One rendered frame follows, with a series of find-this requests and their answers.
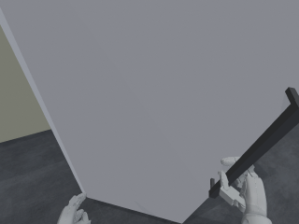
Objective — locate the left robot hand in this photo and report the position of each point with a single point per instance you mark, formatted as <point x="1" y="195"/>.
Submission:
<point x="70" y="215"/>

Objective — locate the fridge door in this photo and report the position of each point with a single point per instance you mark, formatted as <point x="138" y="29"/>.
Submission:
<point x="148" y="96"/>

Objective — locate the right robot hand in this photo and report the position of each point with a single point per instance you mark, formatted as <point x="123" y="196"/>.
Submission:
<point x="252" y="190"/>

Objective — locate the robot right forearm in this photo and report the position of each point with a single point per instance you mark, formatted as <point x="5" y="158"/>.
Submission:
<point x="252" y="218"/>

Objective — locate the handle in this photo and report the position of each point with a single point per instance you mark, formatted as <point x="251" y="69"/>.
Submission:
<point x="278" y="129"/>

